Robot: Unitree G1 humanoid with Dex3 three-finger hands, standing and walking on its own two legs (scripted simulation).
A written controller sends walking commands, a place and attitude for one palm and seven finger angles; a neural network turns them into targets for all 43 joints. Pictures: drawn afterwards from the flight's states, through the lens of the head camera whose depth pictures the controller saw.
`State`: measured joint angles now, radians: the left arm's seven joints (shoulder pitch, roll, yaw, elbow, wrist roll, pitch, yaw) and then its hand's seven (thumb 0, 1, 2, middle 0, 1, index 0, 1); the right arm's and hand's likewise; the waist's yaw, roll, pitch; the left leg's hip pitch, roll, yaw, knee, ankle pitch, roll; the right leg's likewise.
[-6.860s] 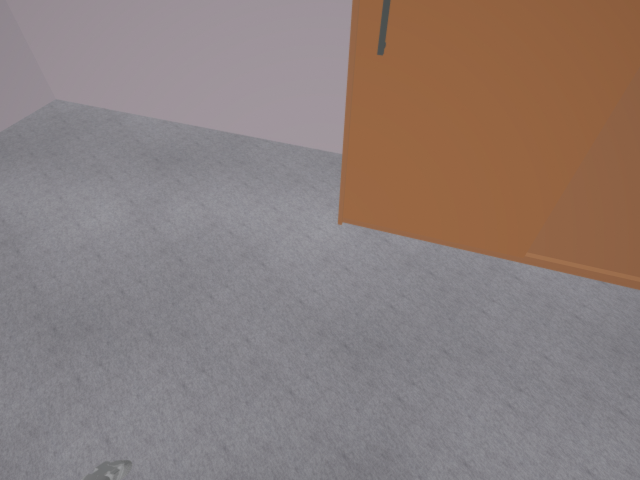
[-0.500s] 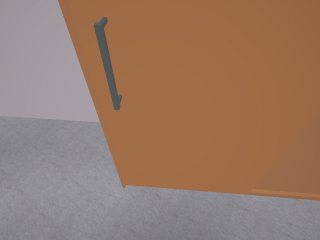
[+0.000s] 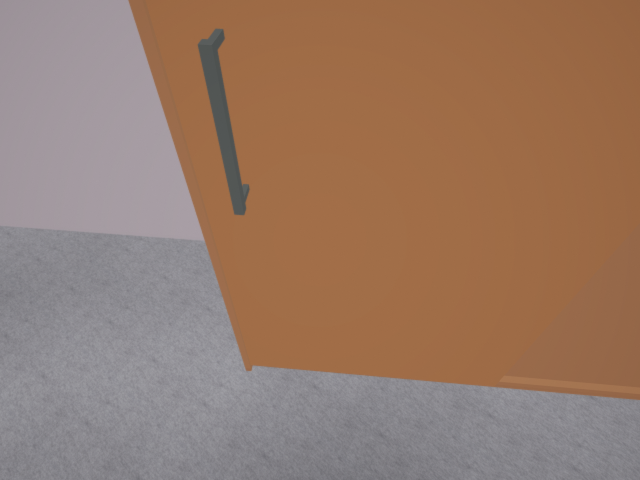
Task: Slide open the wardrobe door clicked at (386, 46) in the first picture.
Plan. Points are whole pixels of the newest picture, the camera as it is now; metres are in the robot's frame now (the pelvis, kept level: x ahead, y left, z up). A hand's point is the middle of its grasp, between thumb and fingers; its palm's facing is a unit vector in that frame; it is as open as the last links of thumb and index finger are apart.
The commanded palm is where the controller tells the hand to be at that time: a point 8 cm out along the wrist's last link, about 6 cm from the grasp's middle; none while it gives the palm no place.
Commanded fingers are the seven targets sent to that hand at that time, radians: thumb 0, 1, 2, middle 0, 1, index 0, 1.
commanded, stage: look again from close up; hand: left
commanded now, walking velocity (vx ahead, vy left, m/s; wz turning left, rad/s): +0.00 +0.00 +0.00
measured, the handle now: (230, 134) +0.54 +0.17 +0.16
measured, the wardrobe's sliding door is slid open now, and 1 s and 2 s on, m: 0.00 0.00 0.00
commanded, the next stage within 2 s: shuffle to correct the standing spot in 0.16 s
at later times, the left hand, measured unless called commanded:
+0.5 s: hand out of the picture +0.00 +0.18 -0.18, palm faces +0.10 -0.98 -0.16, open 7.4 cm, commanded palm none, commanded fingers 0.00 0.90 0.90 -0.20 -0.30 -0.20 -0.30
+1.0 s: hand out of the picture +0.16 +0.20 -0.18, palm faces +0.02 -0.97 -0.22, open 7.4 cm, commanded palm none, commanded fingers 0.00 0.90 0.90 -0.20 -0.30 -0.20 -0.30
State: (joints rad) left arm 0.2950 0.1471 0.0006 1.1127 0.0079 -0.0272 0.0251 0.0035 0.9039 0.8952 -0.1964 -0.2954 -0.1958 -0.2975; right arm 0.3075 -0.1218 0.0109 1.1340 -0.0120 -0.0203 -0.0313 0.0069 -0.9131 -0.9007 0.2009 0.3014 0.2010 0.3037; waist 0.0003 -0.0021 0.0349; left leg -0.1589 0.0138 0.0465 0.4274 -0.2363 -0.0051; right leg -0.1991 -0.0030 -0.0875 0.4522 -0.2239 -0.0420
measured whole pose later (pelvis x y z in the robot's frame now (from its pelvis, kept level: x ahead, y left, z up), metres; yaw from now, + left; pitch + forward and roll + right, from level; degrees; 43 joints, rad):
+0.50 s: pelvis +0.01 +0.01 +0.00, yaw +1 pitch -1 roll -1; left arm 0.34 0.14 0.03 1.08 0.02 -0.02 0.02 0.00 0.90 0.90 -0.20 -0.30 -0.20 -0.30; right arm 0.34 -0.14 0.00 1.12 -0.03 0.01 -0.01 0.01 -0.91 -0.90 0.20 0.30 0.20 0.30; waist 0.01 0.00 0.01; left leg -0.25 0.03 0.06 0.61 -0.38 0.01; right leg -0.20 0.00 -0.11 0.49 -0.27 -0.04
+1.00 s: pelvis +0.08 +0.02 -0.01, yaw +3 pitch +0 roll +1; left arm 0.15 0.16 0.03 1.02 0.01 -0.03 0.03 0.01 0.92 0.90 -0.19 -0.30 -0.19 -0.30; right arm 0.36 -0.09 -0.02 1.11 0.00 -0.01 -0.04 0.01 -0.91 -0.90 0.20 0.30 0.20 0.30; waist -0.05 0.01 0.09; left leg -0.17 0.01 0.08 0.59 -0.41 0.00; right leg -0.36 -0.05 -0.09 0.62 -0.26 -0.02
